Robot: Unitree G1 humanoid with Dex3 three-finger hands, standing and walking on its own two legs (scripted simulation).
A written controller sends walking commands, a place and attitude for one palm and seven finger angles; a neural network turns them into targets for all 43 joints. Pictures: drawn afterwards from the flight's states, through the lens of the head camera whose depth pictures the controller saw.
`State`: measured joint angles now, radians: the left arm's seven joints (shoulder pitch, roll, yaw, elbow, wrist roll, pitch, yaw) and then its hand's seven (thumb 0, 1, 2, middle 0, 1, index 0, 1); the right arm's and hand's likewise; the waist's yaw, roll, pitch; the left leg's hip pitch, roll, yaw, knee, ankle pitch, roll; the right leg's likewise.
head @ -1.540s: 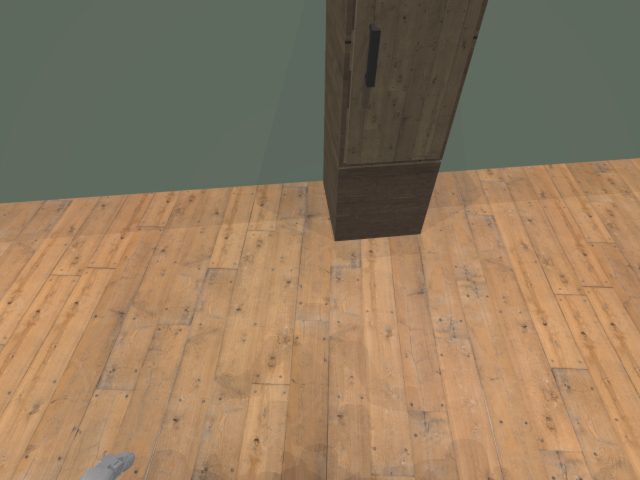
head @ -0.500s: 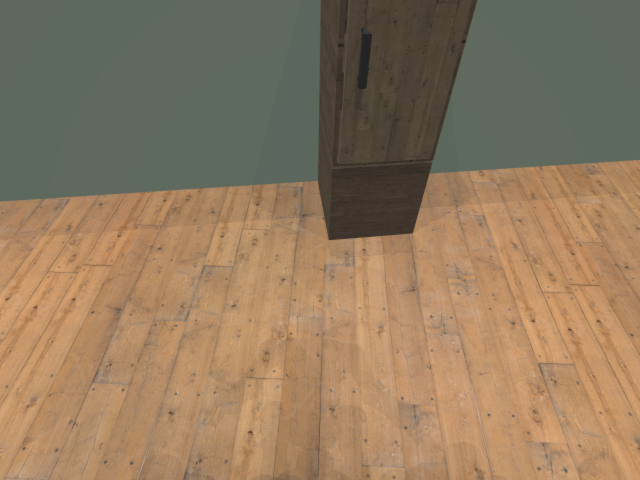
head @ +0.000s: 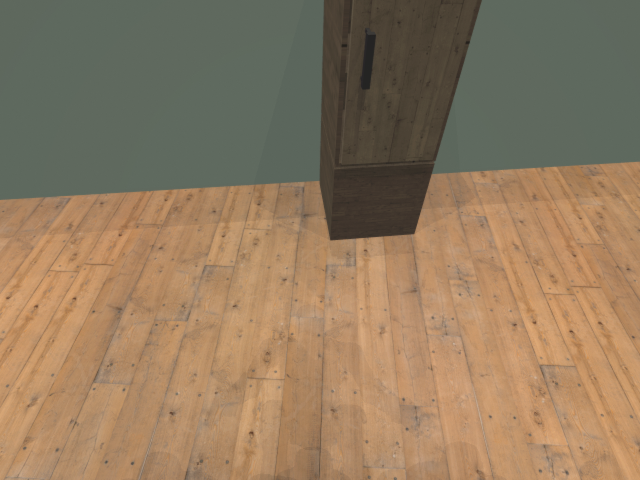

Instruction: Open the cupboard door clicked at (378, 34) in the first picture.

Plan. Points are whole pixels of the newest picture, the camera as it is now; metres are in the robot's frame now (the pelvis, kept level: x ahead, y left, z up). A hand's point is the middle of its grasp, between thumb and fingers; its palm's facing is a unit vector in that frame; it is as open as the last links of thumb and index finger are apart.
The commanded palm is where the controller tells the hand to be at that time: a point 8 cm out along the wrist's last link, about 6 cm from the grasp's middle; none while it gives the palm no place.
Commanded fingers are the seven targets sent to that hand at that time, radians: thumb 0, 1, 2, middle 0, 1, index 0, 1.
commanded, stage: walk to a spot facing it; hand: left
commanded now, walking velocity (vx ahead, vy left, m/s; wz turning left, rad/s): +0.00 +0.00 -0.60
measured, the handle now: (366, 58) +1.17 -0.06 +0.03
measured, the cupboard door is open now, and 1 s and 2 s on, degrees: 0 0 0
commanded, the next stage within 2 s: none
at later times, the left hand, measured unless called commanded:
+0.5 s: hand out of the picture +0.04 +0.16 -0.17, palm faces -0.17 -0.94 -0.29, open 7.3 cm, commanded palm none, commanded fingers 0.00 0.90 0.90 -0.20 -0.30 -0.20 -0.30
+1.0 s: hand out of the picture +0.12 +0.17 -0.17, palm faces -0.36 -0.91 -0.21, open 7.4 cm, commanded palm none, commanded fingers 0.00 0.90 0.90 -0.20 -0.30 -0.20 -0.30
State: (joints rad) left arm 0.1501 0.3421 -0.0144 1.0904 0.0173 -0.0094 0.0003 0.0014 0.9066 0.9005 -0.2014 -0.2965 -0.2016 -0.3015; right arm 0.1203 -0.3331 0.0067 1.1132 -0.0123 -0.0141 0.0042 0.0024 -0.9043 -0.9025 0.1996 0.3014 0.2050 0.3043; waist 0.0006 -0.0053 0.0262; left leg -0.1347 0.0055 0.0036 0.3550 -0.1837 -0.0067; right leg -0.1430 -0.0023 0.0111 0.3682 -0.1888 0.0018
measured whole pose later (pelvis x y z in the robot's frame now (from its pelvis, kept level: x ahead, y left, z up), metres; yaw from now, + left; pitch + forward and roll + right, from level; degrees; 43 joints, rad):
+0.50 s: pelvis -0.03 -0.04 -0.02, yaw -13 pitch -1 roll +2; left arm 0.28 0.19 0.03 0.95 0.03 0.04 0.00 0.00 0.91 0.90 -0.20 -0.30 -0.20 -0.30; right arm 0.15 -0.23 -0.05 0.99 -0.02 0.06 -0.01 0.00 -0.91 -0.90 0.20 0.30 0.20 0.30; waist 0.03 0.04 0.09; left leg -0.43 0.06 0.04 1.03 -0.43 -0.05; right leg -0.33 0.05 -0.01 0.65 -0.31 -0.08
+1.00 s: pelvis +0.04 -0.01 +0.00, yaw -28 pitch +2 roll -1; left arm 0.38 0.22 0.06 0.95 0.03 -0.01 -0.01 0.00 0.91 0.90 -0.20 -0.30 -0.20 -0.30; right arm 0.16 -0.22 -0.05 0.91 -0.02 -0.01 0.01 0.01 -0.91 -0.90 0.19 0.30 0.20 0.30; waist 0.07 -0.02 -0.03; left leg -0.38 0.02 -0.02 0.65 -0.33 -0.05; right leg -0.21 0.14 0.25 0.38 -0.20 -0.04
